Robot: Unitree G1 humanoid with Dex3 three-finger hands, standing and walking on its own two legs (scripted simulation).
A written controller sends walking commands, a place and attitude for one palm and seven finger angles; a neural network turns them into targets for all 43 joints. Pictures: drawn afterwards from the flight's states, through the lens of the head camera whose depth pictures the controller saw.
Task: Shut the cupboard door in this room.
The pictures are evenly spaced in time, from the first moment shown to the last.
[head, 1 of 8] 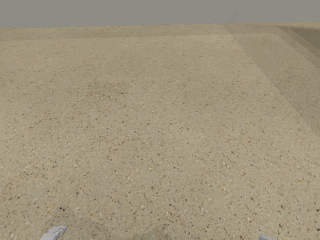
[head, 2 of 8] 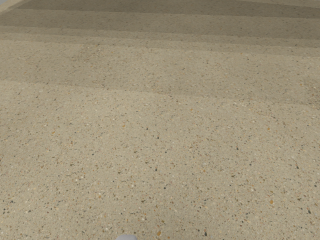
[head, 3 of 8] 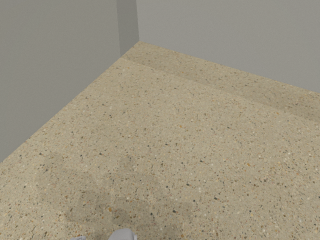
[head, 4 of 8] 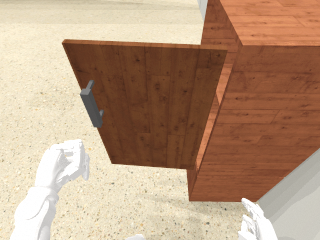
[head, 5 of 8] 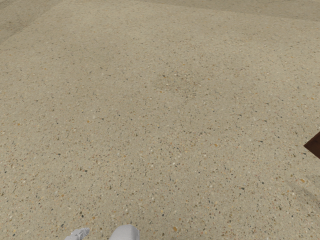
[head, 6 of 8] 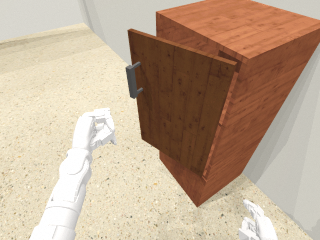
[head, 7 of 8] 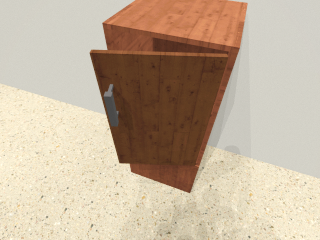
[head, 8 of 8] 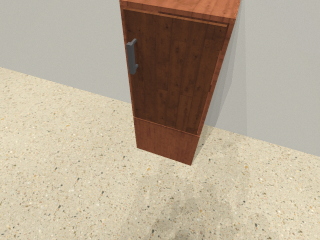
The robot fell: no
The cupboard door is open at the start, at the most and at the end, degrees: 86 86 0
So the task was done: yes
